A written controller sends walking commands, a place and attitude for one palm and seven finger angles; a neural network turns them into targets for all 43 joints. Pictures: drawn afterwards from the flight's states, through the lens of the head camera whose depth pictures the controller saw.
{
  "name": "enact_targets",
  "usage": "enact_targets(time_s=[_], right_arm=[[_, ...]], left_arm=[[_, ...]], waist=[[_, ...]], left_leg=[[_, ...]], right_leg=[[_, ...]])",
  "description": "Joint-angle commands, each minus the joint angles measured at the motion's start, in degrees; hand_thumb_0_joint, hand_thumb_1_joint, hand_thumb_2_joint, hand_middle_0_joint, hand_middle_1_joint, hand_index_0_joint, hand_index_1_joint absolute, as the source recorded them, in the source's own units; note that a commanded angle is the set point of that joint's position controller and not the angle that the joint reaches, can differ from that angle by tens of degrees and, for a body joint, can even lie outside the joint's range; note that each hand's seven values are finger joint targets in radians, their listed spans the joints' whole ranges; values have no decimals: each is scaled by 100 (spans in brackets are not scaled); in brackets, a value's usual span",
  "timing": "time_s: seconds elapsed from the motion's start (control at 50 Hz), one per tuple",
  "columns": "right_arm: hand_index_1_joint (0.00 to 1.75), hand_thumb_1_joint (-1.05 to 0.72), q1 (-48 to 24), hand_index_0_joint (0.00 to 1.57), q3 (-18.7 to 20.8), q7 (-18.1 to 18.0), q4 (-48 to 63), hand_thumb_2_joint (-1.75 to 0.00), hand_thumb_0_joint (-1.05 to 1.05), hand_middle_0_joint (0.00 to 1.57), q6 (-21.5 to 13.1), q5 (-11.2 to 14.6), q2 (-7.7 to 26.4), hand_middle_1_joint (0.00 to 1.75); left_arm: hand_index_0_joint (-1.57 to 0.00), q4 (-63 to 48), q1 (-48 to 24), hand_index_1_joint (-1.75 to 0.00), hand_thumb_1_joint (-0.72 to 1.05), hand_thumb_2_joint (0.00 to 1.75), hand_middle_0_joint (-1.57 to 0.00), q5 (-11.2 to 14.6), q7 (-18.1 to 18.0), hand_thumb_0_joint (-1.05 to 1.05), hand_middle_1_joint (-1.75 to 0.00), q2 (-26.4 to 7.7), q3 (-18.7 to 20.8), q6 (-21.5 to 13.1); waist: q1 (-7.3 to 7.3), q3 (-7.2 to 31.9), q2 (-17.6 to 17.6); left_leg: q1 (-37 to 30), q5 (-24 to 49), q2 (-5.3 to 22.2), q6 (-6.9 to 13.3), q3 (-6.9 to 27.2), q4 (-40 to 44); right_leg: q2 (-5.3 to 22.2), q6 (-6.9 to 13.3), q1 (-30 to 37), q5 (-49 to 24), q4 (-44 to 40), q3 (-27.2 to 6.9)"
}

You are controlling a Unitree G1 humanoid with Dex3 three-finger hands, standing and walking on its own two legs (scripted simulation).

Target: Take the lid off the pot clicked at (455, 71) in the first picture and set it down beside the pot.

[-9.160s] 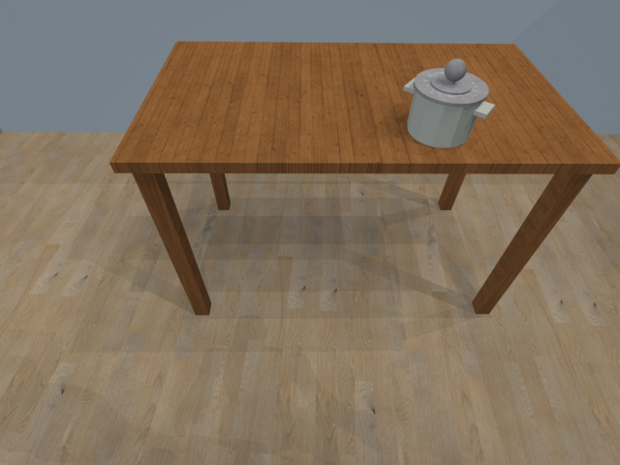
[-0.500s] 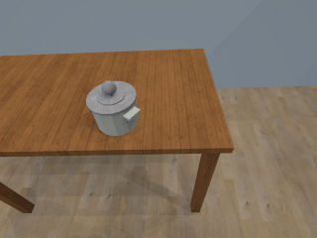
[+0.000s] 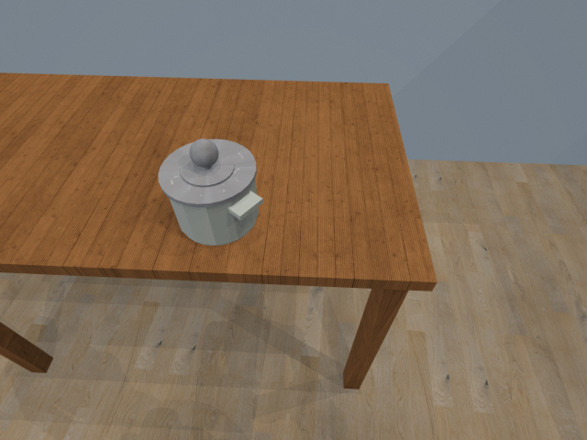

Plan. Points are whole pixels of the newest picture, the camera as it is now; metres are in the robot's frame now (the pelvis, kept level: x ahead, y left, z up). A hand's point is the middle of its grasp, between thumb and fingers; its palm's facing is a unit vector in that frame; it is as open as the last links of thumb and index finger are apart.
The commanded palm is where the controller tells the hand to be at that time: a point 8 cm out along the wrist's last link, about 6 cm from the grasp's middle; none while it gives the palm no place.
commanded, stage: look again from close up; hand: left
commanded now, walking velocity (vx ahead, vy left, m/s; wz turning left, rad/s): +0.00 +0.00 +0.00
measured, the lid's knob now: (204, 153) +0.51 +0.18 +0.11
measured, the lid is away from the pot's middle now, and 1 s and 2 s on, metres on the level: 0.00 0.00 0.00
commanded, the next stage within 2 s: lift the closed hand beside the body in 0.70 s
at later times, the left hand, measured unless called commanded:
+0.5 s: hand out of the picture +0.01 +0.24 -0.18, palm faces +0.01 -0.97 -0.23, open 7.4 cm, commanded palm none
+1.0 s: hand (133, 422) +0.15 +0.23 -0.07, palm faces +0.20 -0.93 -0.32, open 6.6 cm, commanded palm +0.09 +0.28 -0.04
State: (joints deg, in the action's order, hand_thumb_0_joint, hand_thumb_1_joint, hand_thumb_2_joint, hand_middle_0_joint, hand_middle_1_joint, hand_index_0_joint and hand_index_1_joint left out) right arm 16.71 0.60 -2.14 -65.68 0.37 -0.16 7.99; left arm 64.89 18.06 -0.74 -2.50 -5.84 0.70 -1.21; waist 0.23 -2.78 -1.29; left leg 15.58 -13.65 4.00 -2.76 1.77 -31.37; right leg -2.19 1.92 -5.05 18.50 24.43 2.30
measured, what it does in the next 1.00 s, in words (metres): stands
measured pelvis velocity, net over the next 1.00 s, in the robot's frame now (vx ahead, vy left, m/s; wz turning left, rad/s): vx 0.00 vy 0.03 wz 0.01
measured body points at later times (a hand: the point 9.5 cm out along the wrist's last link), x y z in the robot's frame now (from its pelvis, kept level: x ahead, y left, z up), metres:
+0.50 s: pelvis +0.00 +0.05 +0.00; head +0.02 +0.05 +0.44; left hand +0.01 +0.29 -0.16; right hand +0.06 -0.18 -0.15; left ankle +0.01 +0.14 -0.74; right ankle -0.06 -0.09 -0.74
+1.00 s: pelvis +0.00 +0.03 +0.00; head -0.02 +0.01 +0.45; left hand +0.14 +0.28 -0.04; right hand +0.12 -0.20 -0.12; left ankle +0.01 +0.14 -0.74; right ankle -0.06 -0.09 -0.74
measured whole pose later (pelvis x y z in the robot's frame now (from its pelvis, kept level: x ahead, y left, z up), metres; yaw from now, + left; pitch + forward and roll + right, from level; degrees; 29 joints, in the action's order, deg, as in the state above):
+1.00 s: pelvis +0.00 +0.03 +0.00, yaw +0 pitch +0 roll +1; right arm 13.9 1.0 -0.8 -48.5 -9.9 1.7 12.0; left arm 18.8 22.0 -0.9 -7.5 -9.2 2.7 1.5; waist 0.2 2.6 -2.3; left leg 14.1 -12.3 -1.7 1.5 -1.8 -26.6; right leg 2.2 -0.8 -7.5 19.4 27.0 1.4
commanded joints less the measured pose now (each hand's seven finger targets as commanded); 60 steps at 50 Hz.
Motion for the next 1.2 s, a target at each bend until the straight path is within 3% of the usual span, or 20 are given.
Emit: enact_targets(time_s=[0.0, 0.02, 0.06, 0.1, 0.14, 0.2, 0.3, 0.52, 0.74, 0.76, 0.78, 0.8, 0.82, 0.84, 0.86, 0.94, 1.0, 1.06, 1.1, 1.18], right_arm=[[30, -90, 24, 20, 62, 75, 763, -90, 0, 20, -139, -8, 140, 30], [30, -90, 109, 20, 69, 101, 813, -90, 0, 20, -121, -17, 224, 30], [30, -90, 343, 20, 82, 89, 780, -90, 0, 20, -197, -11, 337, 30], [30, -90, 429, 20, 118, 29, 780, -90, 0, 20, -237, -44, 729, 30], [30, -90, 152, 20, 104, 11, 867, -90, 0, 20, -201, -62, 796, 30], [30, -90, -86, 20, 74, 28, 995, -90, 0, 20, -181, -42, 731, 30], [30, -90, -115, 20, 90, 63, 1052, -90, 0, 20, -194, -35, 793, 30], [30, -90, -134, 20, 80, 65, 975, -90, 0, 20, -236, -8, 834, 30], [30, -90, -123, 20, 55, 67, 761, -90, 0, 20, -210, 3, 813, 30], [30, -90, -112, 20, 56, 64, 745, -90, 0, 20, -211, 8, 793, 30], [30, -90, -444, 20, 61, 86, 1063, -90, 0, 20, -224, -5, 969, 30], [30, -90, -130, 20, 133, 121, 2608, -90, 0, 20, -1205, 340, 1434, 30], [30, -90, -607, 20, -21, -29, 2450, -90, 0, 20, -1613, 374, 1083, 30], [30, -90, -568, 20, -11, -130, 2366, -90, 0, 20, -1736, 319, 1207, 30], [30, -90, -679, 20, 3, -109, 2197, -90, 0, 20, -1724, 397, 978, 30], [30, -90, -961, 20, 394, 168, 2732, -90, 0, 20, -1241, 147, 1089, 30], [30, -90, -1403, 20, 411, 195, 3454, -90, 0, 20, -975, 218, 1100, 30], [30, -90, -1374, 20, 248, 41, 3961, -90, 0, 20, -1012, 185, 1091, 30], [30, -90, -1213, 20, 175, -106, 3976, -90, 0, 20, -1026, 122, 990, 30], [30, -90, -1067, 20, 127, -235, 4056, -90, 0, 20, -964, 90, 997, 30]], left_arm=[[-20, -342, 638, -30, 90, 90, -20, -95, -149, 0, -30, -1002, 118, -293], [-20, -460, 473, -30, 90, 90, -20, -70, -109, 0, -30, -1050, 115, -238], [-20, -638, 295, -30, 90, 90, -20, -54, -137, 0, -30, -831, 75, -162], [-20, -680, 542, -30, 90, 90, -20, -15, -140, 0, -30, -566, 19, -43], [-20, -656, 553, -30, 90, 90, -20, -35, -107, 0, -30, -562, -7, 48], [-20, -613, 641, -30, 90, 90, -20, -60, -84, 0, -30, -674, -23, 63], [-20, -761, 452, -30, 90, 90, -20, -53, -43, 0, -30, -849, -15, 54], [-20, -836, 376, -30, 90, 90, -20, -17, -19, 0, -30, -1092, 13, 38], [-20, -730, 375, -30, 90, 90, -20, -3, -21, 0, -30, -1079, -7, 44], [-20, -728, 371, -30, 90, 90, -20, -8, -24, 0, -30, -1080, -6, 37], [-20, -595, 585, -30, 90, 90, -20, -106, -199, 0, -30, -1006, -18, -94], [-24, -7549, -3019, -35, 90, 90, -24, 531, -280, 0, -35, -2221, 380, -909], [-29, -7395, -1732, -40, 90, 90, -29, 306, -681, 0, -40, -2490, 627, -573], [-33, -6913, -833, -44, 90, 90, -33, 189, -748, 0, -44, -1921, 308, -189], [-38, -5858, 613, -49, 90, 90, -38, 260, -761, 0, -49, -727, -131, 323], [-55, -3760, 2739, -68, 90, 90, -55, -69, -443, 0, -68, -329, 196, 571], [-68, -4842, 2624, -83, 90, 90, -68, 23, -99, 0, -83, -723, 442, 239], [-82, -6913, 941, -97, 90, 90, -82, 183, -177, 0, -97, -1824, 1139, -281], [-90, -7244, 389, -107, 90, 90, -90, 227, -278, 0, -107, -1779, 1100, -382], [-108, -6767, 673, -126, 90, 90, -108, 265, -238, 0, -126, -1178, 650, -337]], waist=[[-117, 376, 622], [-94, 598, 531], [-263, 498, 653], [-92, 459, -89], [10, -54, -840], [88, -397, -226], [20, -74, 96], [41, 379, 231], [39, 145, 121], [28, 123, 193], [97, -58, 171], [59, 2519, -685], [115, 2268, -1389], [152, 2301, -1480], [102, 1701, -1212], [294, 234, 1223], [316, -310, 1483], [218, 233, 208], [114, 479, -232], [-18, 290, -12]], left_leg=[[664, -806, -94, 336, -271, -1025], [367, -637, -170, 302, -423, -784], [-298, 548, -103, 358, -213, 187], [-476, 2094, 547, 709, 471, 242], [-158, 1675, 649, 844, 762, 618], [209, 810, 349, 738, 575, 683], [-171, 464, 226, 633, 429, 745], [-652, 1527, 180, 606, 288, 599], [-581, 1159, 126, 565, 223, 670], [-582, 1224, 119, 558, 209, 642], [-425, 2210, 219, 434, 93, -364], [-1776, 2714, -246, 214, 248, 608], [-2195, 2946, -167, 130, 102, 463], [-2084, 2979, -47, 21, 215, 645], [-1892, 2966, -95, 70, 187, 753], [-474, 2277, -200, 301, -29, 669], [4, 996, -304, 315, -233, 737], [-473, 383, -401, 355, -338, 778], [-842, 404, -414, 407, -392, 720], [-944, 199, -454, 446, -401, 607]], right_leg=[[1419, 278, 304, -5830, 56, -838], [1349, 423, 287, -5024, 160, -724], [955, 241, -342, -3440, 589, -510], [492, -12, -772, -1094, 561, -252], [329, -66, -987, 185, 472, -126], [417, 19, -930, -75, 159, -345], [564, -35, -972, -287, 65, -413], [720, -96, -680, -1091, 58, -406], [780, -75, -699, -987, -83, -464], [787, -74, -695, -1081, -92, -480], [945, -123, -924, -2581, -220, -816], [569, -15, -221, -2638, 253, -161], [429, 44, -579, -1927, 402, -97], [404, 64, -696, -1413, 392, 6], [391, 15, -667, -1333, 259, 131], [252, -117, -889, -1845, -75, 416], [291, -131, -1158, -999, -278, 296], [363, -149, -1109, -488, -487, 48], [346, -162, -1105, -531, -563, -57], [292, -182, -1299, -411, -704, -53]])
